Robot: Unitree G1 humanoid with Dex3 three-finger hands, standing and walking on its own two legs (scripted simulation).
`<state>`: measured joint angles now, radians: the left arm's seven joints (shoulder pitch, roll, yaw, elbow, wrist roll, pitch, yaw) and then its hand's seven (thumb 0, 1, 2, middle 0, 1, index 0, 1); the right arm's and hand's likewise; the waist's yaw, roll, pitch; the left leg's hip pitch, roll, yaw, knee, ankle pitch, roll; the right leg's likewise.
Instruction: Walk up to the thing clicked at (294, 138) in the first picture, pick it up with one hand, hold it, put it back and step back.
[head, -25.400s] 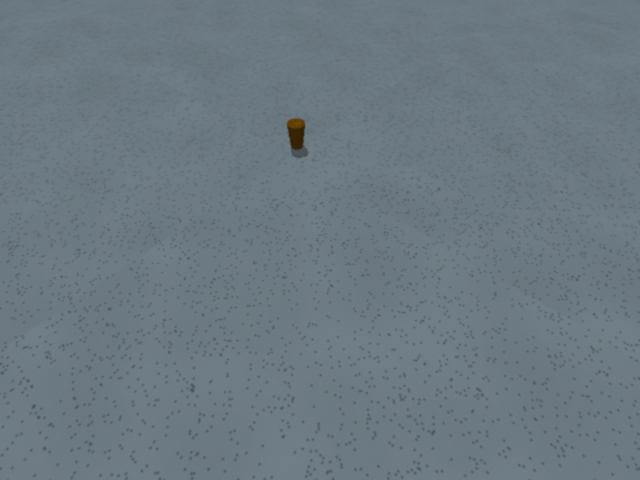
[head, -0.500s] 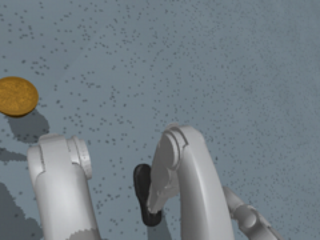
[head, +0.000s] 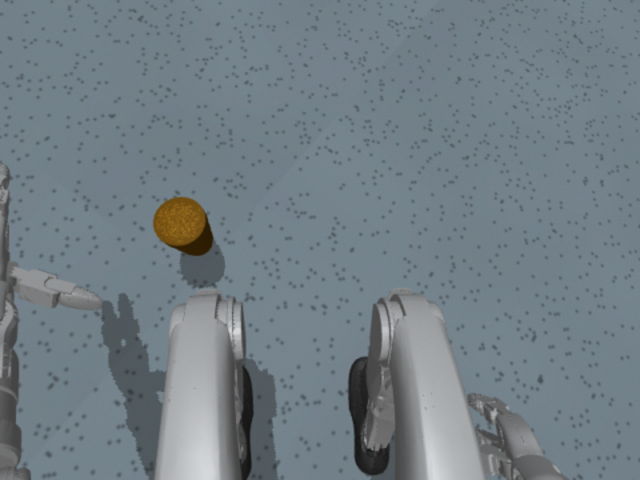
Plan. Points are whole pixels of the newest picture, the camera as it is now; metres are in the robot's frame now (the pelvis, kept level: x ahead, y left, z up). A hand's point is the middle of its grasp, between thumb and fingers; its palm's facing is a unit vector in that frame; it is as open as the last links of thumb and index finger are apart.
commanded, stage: home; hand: left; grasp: from the side
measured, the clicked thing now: (189, 232) +0.46 +0.24 -0.33
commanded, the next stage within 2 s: none
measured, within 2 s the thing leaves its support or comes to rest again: neither
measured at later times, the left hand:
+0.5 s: hand out of the picture +0.28 +0.25 +0.13, palm faces +0.20 -0.90 -0.38, open 17.4 cm
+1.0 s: hand out of the picture +0.24 +0.21 +0.27, palm faces +0.22 -0.93 -0.30, open 17.6 cm
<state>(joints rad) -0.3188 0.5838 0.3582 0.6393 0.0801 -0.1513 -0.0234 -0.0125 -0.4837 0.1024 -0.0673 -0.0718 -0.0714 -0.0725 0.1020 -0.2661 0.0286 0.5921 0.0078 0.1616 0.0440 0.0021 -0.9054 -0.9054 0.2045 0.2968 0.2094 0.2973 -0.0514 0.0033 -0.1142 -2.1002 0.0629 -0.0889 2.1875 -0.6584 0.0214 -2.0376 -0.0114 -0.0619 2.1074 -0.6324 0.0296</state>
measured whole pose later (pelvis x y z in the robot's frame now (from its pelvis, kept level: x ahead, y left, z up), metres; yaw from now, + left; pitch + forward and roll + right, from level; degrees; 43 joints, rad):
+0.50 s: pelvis +0.06 +0.00 +0.23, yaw +5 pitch +22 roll -3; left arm 0.09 0.31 0.12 0.37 0.01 0.14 0.15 -0.01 -0.54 0.06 -0.06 -0.06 -0.06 -0.06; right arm 0.17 -0.24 0.01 0.53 0.04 0.01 -0.12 0.00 -0.90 -0.90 0.20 0.30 0.21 0.30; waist -0.04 0.01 -0.17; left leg -1.22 0.06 -0.04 1.41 -0.59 -0.01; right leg -1.18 -0.02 -0.06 1.36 -0.57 0.01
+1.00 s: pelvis +0.09 +0.01 +0.32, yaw +6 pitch +8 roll -3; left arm 0.49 0.22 -0.02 -0.04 -0.01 0.27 0.16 -0.01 -0.57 0.04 -0.05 -0.05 -0.05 -0.05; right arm 0.28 -0.20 0.04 0.47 0.02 -0.08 -0.18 0.01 -0.90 -0.90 0.20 0.30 0.21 0.30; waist -0.02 0.04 -0.14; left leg -0.65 0.04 -0.01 0.99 -0.49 0.00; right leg -0.60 -0.02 -0.06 0.91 -0.46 0.03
